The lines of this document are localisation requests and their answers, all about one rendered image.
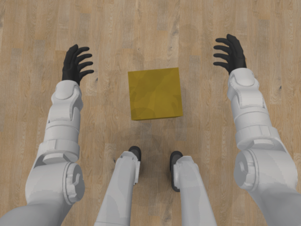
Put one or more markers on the right robot forearm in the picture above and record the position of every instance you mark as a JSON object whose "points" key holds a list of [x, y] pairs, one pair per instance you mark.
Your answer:
{"points": [[250, 114]]}

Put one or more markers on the right robot thigh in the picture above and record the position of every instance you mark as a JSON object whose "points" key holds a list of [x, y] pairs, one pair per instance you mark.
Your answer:
{"points": [[195, 204]]}

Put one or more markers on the carton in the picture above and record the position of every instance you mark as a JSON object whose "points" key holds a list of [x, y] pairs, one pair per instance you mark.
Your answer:
{"points": [[155, 94]]}

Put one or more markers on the right robot upper arm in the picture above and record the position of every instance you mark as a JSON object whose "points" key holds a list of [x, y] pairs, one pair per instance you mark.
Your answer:
{"points": [[269, 176]]}

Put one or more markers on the left robot upper arm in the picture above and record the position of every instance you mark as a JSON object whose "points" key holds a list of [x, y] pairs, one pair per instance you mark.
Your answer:
{"points": [[51, 192]]}

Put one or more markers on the left robot forearm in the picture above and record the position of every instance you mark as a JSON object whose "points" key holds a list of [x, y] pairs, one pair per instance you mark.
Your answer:
{"points": [[62, 129]]}

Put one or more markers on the robot left hand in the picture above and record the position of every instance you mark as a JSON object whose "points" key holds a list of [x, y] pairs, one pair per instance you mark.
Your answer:
{"points": [[71, 69]]}

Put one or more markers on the robot right hand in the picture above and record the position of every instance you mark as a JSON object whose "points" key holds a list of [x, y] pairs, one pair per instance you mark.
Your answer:
{"points": [[235, 57]]}

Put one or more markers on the robot right shin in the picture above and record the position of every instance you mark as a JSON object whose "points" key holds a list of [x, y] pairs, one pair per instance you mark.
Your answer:
{"points": [[186, 158]]}

